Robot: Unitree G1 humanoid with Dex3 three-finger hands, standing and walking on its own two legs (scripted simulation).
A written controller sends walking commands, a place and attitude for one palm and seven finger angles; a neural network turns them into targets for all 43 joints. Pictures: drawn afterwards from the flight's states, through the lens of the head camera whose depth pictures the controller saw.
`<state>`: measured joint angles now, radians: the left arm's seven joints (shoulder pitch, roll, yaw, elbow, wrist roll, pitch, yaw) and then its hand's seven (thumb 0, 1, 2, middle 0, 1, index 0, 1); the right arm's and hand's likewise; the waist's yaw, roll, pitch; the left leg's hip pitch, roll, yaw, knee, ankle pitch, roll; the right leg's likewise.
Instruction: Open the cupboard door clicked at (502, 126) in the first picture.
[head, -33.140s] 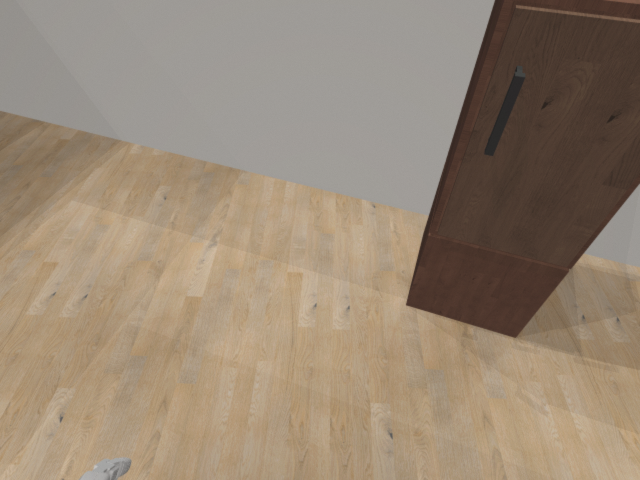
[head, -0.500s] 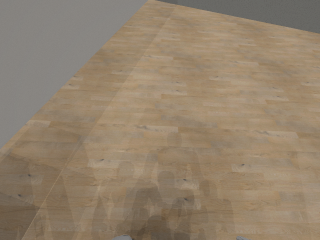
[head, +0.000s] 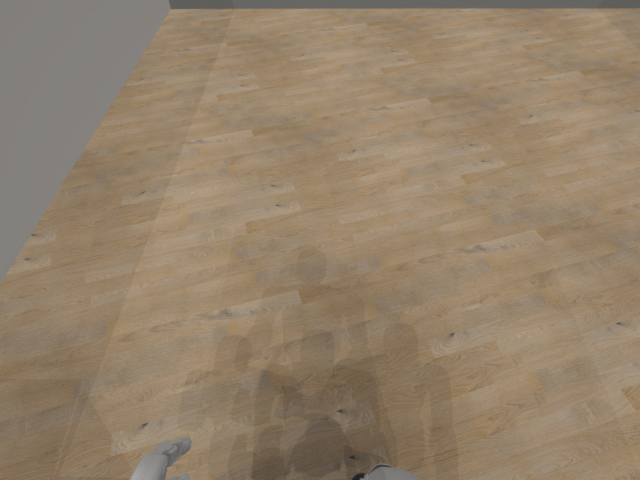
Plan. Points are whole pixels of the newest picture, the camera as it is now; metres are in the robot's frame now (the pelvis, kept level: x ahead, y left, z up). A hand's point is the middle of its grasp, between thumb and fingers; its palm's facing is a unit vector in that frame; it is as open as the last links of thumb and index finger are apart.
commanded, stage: walk to a spot facing it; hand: left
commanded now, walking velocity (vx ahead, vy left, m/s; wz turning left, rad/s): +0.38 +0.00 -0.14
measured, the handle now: out of the picture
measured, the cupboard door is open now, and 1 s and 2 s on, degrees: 46 46 46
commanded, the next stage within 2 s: turn to face it in 0.42 s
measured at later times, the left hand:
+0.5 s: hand out of the picture +0.15 +0.14 -0.16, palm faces +0.11 -0.99 -0.13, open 7.3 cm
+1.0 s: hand (225, 267) +0.49 +0.18 -0.13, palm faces +0.21 -0.94 -0.27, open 7.3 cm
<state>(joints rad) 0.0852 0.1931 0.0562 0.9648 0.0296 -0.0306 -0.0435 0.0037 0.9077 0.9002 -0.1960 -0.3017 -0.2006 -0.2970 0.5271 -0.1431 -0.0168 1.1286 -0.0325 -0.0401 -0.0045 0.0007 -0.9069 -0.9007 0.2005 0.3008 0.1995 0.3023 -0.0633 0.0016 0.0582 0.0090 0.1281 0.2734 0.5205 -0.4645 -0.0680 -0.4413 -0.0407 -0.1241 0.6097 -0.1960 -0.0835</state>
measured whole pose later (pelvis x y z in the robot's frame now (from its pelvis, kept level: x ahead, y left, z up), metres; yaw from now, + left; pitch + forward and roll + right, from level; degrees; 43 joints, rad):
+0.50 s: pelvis +0.25 -0.01 +0.01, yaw +1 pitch +1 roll +0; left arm 0.44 0.13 0.02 1.17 0.02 -0.08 0.01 0.00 0.91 0.90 -0.20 -0.30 -0.20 -0.30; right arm 0.08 -0.18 -0.04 1.00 -0.02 -0.03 0.02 0.00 -0.91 -0.90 0.20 0.30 0.19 0.30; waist 0.04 -0.04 0.05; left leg -0.50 0.06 0.12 0.63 -0.18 0.01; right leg 0.11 0.02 -0.14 0.31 -0.42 -0.04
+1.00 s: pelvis +0.40 -0.04 +0.01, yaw +14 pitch +1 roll +1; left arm 0.11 0.19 0.05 0.90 0.02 -0.02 0.02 0.00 0.91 0.90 -0.20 -0.30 -0.20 -0.30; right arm 0.26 -0.22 -0.07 1.02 -0.02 0.05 0.00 0.00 -0.91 -0.90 0.20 0.30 0.20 0.30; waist -0.05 0.02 0.05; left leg -0.45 -0.02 -0.01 0.97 -0.50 -0.03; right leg -0.34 -0.07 -0.10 0.60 -0.30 -0.01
